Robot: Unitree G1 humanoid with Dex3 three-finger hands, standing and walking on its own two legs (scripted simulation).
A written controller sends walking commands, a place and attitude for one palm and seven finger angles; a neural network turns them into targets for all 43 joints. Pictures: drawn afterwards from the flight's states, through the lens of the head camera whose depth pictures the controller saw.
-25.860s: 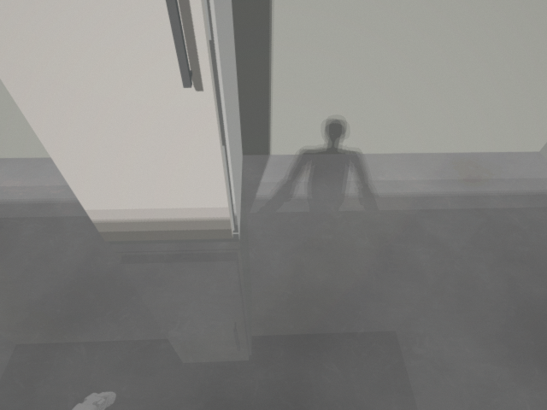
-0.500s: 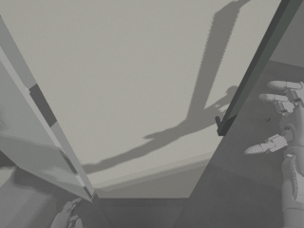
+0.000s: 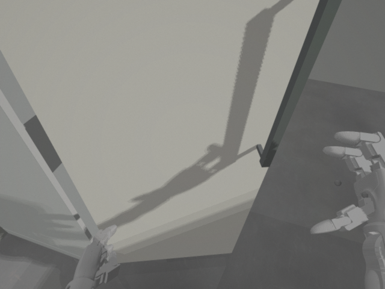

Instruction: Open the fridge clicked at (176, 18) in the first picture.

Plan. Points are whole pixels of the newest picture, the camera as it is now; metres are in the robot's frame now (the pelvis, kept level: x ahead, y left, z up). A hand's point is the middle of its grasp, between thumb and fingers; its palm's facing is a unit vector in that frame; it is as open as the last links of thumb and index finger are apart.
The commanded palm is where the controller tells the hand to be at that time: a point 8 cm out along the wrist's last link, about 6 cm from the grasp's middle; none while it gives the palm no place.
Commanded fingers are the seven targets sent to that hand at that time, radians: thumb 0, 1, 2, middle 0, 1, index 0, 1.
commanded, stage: slip the hand off the handle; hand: right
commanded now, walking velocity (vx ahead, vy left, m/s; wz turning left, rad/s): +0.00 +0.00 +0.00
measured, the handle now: (286, 92) +0.41 -0.17 +0.24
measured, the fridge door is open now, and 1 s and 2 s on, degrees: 67 67 67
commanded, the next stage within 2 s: draw the hand back to the body in 0.06 s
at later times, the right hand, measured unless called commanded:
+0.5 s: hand (347, 191) +0.23 -0.23 +0.18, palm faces +0.15 +0.99 -0.04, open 14.7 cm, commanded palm +0.19 -0.28 +0.18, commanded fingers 0.00 0.55 -0.20 0.25 1.15 0.25 1.15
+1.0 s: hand (371, 209) +0.21 -0.27 +0.16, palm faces +0.45 +0.84 -0.31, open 12.6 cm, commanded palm +0.16 -0.30 +0.18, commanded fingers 0.00 -0.25 -0.58 0.22 0.68 0.22 0.68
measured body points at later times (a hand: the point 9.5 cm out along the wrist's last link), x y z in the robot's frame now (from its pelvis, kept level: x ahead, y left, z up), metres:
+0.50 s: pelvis +0.01 +0.00 +0.01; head -0.03 +0.02 +0.45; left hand +0.22 +0.21 -0.05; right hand +0.22 -0.29 +0.18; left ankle +0.00 +0.11 -0.73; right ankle +0.01 -0.12 -0.73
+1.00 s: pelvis +0.01 -0.01 +0.01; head -0.01 +0.01 +0.46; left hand +0.19 +0.21 -0.07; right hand +0.18 -0.31 +0.18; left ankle +0.00 +0.11 -0.73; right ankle +0.01 -0.12 -0.73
